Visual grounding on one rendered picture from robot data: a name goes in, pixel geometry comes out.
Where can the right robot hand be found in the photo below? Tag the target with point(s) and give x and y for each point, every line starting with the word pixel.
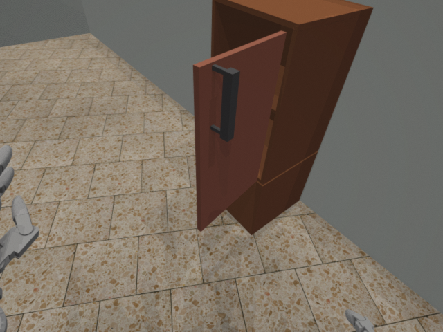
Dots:
pixel 360 323

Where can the left robot hand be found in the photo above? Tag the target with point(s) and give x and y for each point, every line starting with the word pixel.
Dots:
pixel 18 239

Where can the handle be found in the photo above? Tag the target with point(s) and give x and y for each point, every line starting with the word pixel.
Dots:
pixel 228 102

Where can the cupboard door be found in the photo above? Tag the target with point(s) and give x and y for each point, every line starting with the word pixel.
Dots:
pixel 225 170

